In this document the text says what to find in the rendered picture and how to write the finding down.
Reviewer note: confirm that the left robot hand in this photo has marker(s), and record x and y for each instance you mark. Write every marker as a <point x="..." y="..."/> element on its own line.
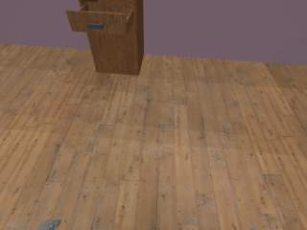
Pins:
<point x="49" y="224"/>

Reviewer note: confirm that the drawer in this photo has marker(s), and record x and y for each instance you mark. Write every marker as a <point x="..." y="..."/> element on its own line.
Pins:
<point x="118" y="18"/>

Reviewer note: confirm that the cabinet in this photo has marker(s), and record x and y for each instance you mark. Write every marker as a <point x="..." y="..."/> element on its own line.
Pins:
<point x="119" y="53"/>

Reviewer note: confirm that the handle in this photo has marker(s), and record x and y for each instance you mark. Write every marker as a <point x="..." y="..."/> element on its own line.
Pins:
<point x="95" y="26"/>

